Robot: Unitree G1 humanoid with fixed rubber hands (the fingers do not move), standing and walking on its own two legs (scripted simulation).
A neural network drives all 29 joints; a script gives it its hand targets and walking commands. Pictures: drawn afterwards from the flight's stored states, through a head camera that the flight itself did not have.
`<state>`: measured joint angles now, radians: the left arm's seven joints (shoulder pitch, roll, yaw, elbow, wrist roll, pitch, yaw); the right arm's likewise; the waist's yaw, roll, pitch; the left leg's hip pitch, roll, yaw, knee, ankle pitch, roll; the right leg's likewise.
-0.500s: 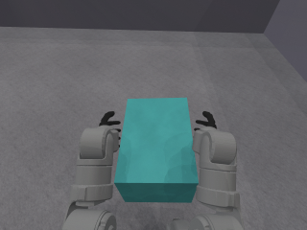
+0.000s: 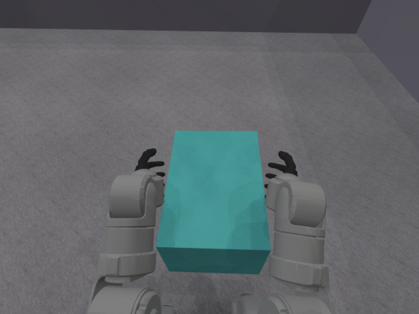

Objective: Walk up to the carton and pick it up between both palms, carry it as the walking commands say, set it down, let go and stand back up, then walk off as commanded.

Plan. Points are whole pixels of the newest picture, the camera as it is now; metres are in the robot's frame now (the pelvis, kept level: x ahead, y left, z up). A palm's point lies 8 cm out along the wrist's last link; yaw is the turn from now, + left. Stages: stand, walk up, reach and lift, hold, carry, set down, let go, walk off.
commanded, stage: carry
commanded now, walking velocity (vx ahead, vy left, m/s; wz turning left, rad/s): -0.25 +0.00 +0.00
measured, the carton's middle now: (214, 198) +0.35 +0.00 +0.00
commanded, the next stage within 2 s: none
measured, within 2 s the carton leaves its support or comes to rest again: neither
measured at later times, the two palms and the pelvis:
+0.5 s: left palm (125, 291) +0.15 +0.12 +0.09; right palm (311, 299) +0.15 -0.13 +0.09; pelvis -0.17 +0.00 +0.00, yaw +0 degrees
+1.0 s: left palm out of the picture -0.02 +0.11 +0.10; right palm out of the picture -0.02 -0.15 +0.10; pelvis -0.34 -0.01 +0.00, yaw +0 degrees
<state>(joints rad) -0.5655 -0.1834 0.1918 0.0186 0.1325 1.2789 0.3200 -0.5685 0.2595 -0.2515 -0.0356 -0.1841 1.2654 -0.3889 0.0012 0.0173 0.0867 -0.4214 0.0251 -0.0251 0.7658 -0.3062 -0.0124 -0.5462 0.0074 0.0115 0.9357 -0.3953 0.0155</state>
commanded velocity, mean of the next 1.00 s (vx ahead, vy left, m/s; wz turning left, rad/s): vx -0.25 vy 0.00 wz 0.00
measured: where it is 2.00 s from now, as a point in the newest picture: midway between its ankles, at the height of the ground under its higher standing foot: outside the picture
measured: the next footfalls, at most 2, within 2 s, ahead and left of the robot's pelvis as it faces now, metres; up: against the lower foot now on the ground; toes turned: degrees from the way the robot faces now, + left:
right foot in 0.12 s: +0.05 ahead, -0.14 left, +0.00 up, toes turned +0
left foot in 0.42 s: -0.11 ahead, +0.12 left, +0.00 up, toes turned -1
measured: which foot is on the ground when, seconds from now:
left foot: down 0.00-0.14, up 0.16-0.40, down 0.42-0.72, up 0.74-0.90, down 0.92-1.00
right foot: up 0.00-0.10, down 0.12-0.46, up 0.48-0.68, down 0.70-0.96, up 0.98-1.00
